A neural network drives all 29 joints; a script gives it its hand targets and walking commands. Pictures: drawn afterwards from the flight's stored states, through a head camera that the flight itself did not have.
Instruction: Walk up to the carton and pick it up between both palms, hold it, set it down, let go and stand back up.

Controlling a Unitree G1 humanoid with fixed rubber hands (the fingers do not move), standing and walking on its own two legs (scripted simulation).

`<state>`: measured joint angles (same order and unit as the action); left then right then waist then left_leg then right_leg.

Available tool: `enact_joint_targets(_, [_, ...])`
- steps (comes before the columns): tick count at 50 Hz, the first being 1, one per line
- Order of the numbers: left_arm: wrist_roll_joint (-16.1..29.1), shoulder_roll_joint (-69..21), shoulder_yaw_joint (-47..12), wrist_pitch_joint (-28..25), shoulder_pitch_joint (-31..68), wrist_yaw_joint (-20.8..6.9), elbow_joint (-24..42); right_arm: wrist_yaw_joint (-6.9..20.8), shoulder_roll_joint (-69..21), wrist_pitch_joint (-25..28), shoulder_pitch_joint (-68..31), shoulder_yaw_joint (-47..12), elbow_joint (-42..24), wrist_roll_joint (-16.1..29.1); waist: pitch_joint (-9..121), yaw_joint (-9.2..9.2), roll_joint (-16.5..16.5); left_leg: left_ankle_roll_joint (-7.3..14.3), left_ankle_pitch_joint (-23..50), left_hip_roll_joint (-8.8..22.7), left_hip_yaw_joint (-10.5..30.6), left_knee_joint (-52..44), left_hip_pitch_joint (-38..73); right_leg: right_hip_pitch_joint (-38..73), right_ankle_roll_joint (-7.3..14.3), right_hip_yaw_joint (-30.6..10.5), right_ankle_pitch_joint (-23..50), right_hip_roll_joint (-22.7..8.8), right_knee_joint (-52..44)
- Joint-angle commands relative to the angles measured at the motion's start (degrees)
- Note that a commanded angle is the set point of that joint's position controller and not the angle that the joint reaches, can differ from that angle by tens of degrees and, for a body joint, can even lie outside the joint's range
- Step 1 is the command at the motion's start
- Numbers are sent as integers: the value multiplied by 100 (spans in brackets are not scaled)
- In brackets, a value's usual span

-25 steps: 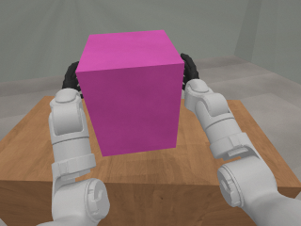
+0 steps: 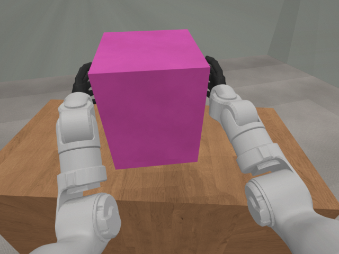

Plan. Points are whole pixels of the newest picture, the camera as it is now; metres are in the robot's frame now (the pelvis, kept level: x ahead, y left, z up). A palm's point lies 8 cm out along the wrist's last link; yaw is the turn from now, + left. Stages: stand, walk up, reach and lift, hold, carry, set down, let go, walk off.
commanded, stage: hold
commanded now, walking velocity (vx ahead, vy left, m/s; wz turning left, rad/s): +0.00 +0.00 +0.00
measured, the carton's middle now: (151, 98) +0.40 +0.01 +0.23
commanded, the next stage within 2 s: set down in 1.82 s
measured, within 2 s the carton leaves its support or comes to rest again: neither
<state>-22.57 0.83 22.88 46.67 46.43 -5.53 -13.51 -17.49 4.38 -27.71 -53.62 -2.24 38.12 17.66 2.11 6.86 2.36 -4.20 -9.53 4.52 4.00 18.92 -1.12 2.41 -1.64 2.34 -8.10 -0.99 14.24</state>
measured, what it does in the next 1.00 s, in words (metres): stands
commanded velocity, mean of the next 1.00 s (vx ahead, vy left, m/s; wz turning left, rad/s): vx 0.00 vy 0.00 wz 0.00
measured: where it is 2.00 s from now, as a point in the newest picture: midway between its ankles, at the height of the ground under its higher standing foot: outside the picture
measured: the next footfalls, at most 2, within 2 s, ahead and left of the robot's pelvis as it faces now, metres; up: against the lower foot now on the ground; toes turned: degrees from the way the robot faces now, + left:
none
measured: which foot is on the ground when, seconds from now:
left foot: down 0.00-1.00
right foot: down 0.00-1.00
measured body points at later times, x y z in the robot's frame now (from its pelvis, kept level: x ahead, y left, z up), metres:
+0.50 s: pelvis -0.01 +0.00 +0.00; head -0.09 +0.03 +0.44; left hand +0.38 +0.16 +0.27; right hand +0.37 -0.13 +0.27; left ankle +0.02 +0.16 -0.75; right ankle +0.01 -0.14 -0.75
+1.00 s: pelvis +0.00 +0.00 +0.00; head -0.09 +0.03 +0.44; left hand +0.37 +0.16 +0.26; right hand +0.37 -0.13 +0.27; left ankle +0.02 +0.16 -0.75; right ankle +0.01 -0.14 -0.75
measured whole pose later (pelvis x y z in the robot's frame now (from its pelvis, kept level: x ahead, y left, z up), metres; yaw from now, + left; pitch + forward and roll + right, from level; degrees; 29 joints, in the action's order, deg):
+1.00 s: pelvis +0.00 +0.00 +0.00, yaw +0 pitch -9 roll -1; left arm -22.6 0.3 21.8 48.4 44.3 -5.2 -10.6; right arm -17.9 4.9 -30.3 -53.4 -2.6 36.4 19.3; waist 3.1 6.8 2.2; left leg -3.9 -10.1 4.2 3.9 20.1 -1.1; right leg 2.8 -1.8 1.5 -8.6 -0.9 14.9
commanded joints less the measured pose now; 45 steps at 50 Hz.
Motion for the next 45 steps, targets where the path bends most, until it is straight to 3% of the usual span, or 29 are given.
enact_joint_targets(1, [1153, -3200, -2808, -372, 4007, -838, 876, 714, -3145, 182, -3893, -1379, -1973, 816, 2038, 155, -911, -97, 1956, -903, -680, 69, 356, 780, -76, 215, 1225, 672, 55])
enact_joint_targets(2, [1124, -3170, -2690, -309, 3805, -829, 767, 706, -3320, 166, -3992, -1565, -2248, 880, 2096, 56, -509, -45, 1957, -853, -639, 24, 325, 886, -103, 257, 1293, 706, 34])
enact_joint_targets(4, [832, -2946, -2330, -248, 3757, -850, 544, 711, -3388, 65, -3817, -1638, -1850, 830, 1586, -116, -386, 114, 1485, -837, -680, -142, 94, 765, -103, 174, 952, 653, -26])
enact_joint_targets(9, [1149, -3235, -2854, -243, 3869, -883, 1051, 707, -3339, 25, -3802, -1522, -2102, 871, 1865, 100, -582, -39, 1603, -862, -659, -88, 192, 784, -63, 229, 969, 699, 49])
enact_joint_targets(10, [1100, -3085, -2689, -216, 3694, -862, 811, 685, -3341, 56, -3946, -1582, -2342, 903, 1802, 76, -389, 7, 1701, -834, -675, -50, 241, 705, -96, 254, 1168, 679, 16])
enact_joint_targets(11, [1042, -3122, -2651, -164, 3739, -908, 757, 676, -3196, -66, -3792, -1436, -1880, 778, 1428, 58, -476, -10, 1554, -860, -687, -129, 233, 547, -66, 159, 954, 638, -69])
enact_joint_targets(12, [1066, -3032, -2658, -175, 3747, -904, 710, 675, -3310, -10, -3919, -1460, -2175, 808, 1619, 5, -432, 25, 1487, -879, -690, -141, 249, 630, -119, 159, 939, 627, -81])
enact_joint_targets(15, [1105, -3110, -2605, -201, 3982, -954, 710, 715, -3373, -90, -3771, -1404, -1853, 752, 1546, 86, -407, 21, 1206, -855, -687, -178, 77, 571, -65, 179, 707, 690, -1])
enact_joint_targets(16, [1088, -3154, -2615, -181, 3936, -982, 577, 711, -3176, -87, -3711, -1235, -1767, 621, 1278, 211, -456, -19, 971, -843, -733, -279, -27, 455, -51, 150, 449, 636, -97])
enact_joint_targets(18, [1049, -3059, -2468, -206, 4197, -953, 381, 793, -3251, -47, -4271, -1226, -1910, 629, 1421, -62, -466, 103, 514, -858, -771, -389, -316, 533, -40, 156, 51, 658, -42])
enact_joint_targets(19, [1012, -3103, -2570, -230, 4300, -961, 342, 825, -3249, -63, -4001, -976, -1551, 531, 1228, 95, -656, 58, 287, -829, -800, -466, -358, 380, -69, 196, -123, 595, -68])
enact_joint_targets(22, [1132, -3139, -2430, -301, 4593, -944, 115, 940, -3333, -8, -4349, -1077, -1451, 494, 1509, -65, -634, 197, -37, -799, -788, -592, -656, 596, -78, 170, -275, 631, 52])
enact_joint_targets(23, [1136, -3038, -2402, -307, 4384, -927, 16, 915, -3281, 12, -4296, -1093, -1543, 512, 1682, -60, -358, 207, 100, -855, -764, -509, -596, 632, -74, 169, -133, 624, 13])
enact_joint_targets(24, [1060, -3013, -2219, -356, 4495, -908, -137, 902, -3359, 71, -4661, -1134, -1645, 523, 1810, -217, -311, 242, 226, -841, -797, -466, -490, 585, -78, 164, -110, 598, 9])
enact_joint_targets(25, [1014, -2940, -2147, -428, 4674, -840, 3, 938, -3429, -1, -4358, -1010, -1140, 487, 1731, -207, -347, 228, 272, -877, -796, -470, -406, 490, -80, 108, -206, 572, -49])
enact_joint_targets(26, [1147, -3085, -2281, -464, 4839, -840, 15, 919, -3300, 77, -4599, -937, -1207, 549, 1937, -99, -450, 176, 439, -815, -757, -409, -305, 529, -75, 173, -49, 614, 30])
enact_joint_targets(27, [1079, -2996, -2138, -442, 4679, -812, -168, 921, -3232, 58, -4589, -1070, -1291, 588, 1823, -184, -335, 161, 591, -835, -763, -321, -252, 473, -58, 173, -16, 680, 35])
enact_joint_targets(30, [1222, -3122, -2287, -433, 4240, -807, 30, 828, -3306, 150, -4461, -1250, -1611, 747, 2462, -87, -457, 66, 1510, -884, -738, -79, 149, 745, -59, 166, 835, 664, 77])
enact_joint_targets(32, [1064, -3217, -2309, -403, 4150, -848, -58, 824, -3081, 108, -4099, -978, -1308, 667, 1949, 90, -587, 1, 1455, -833, -729, -138, 93, 651, -38, 190, 704, 710, 19])
enact_joint_targets(34, [942, -2992, -2072, -295, 3893, -937, -246, 779, -3042, -28, -3939, -1063, -1206, 667, 1631, 42, -338, 98, 1437, -840, -717, -175, 126, 575, -107, 149, 803, 683, 5])
enact_joint_targets(35, [1055, -3068, -2224, -330, 3926, -961, 40, 752, -3185, -33, -3747, -1137, -1354, 693, 1802, 155, -319, 56, 1359, -850, -760, -152, 32, 682, -100, 135, 760, 661, 3])
enact_joint_targets(37, [1164, -3105, -2331, -398, 3933, -939, 501, 763, -3426, 61, -3941, -1428, -1850, 804, 2289, -77, -233, 91, 1751, -865, -736, -126, 82, 916, -124, 175, 1128, 697, 86])
enact_joint_targets(38, [1091, -2947, -2169, -345, 4083, -949, 91, 730, -3320, -3, -4283, -1428, -1738, 881, 1788, -114, -228, 118, 1550, -879, -735, -111, 5, 687, -123, 75, 1027, 640, -21])
enact_joint_targets(39, [1130, -3011, -2299, -377, 4229, -956, 396, 718, -3343, 1, -4117, -1472, -1827, 764, 1950, -12, -274, 84, 1564, -944, -756, -100, 51, 800, -139, 76, 1058, 656, 15])
enact_joint_targets(40, [1118, -3129, -2446, -318, 4027, -948, 556, 730, -3282, -1, -4149, -1509, -1977, 917, 2004, -52, -478, 3, 1803, -905, -717, -30, 175, 818, -102, 98, 1196, 727, 67])
enact_joint_targets(41, [1076, -3106, -2592, -285, 3906, -901, 591, 711, -3216, 10, -4018, -1379, -1949, 954, 1897, 112, -719, -101, 1930, -870, -718, 59, 310, 706, -70, 168, 1229, 690, 8])
enact_joint_targets(42, [1124, -3208, -2589, -253, 4108, -911, 755, 704, -3178, -9, -4130, -1422, -1875, 971, 1776, 34, -797, -103, 1947, -856, -673, 6, 230, 711, -7, 169, 1034, 730, 23])
enact_joint_targets(44, [1119, -3140, -2672, -236, 3832, -866, 808, 697, -3261, 89, -4164, -1522, -2309, 976, 2095, 18, -753, -94, 1967, -873, -693, 72, 338, 661, -35, 164, 1208, 680, 29])
enact_joint_targets(45, [1109, -3186, -2650, -260, 4104, -844, 757, 727, -3252, 20, -4185, -1496, -2085, 987, 1819, 20, -640, -73, 1707, -845, -665, -10, 161, 606, -44, 185, 934, 714, 53])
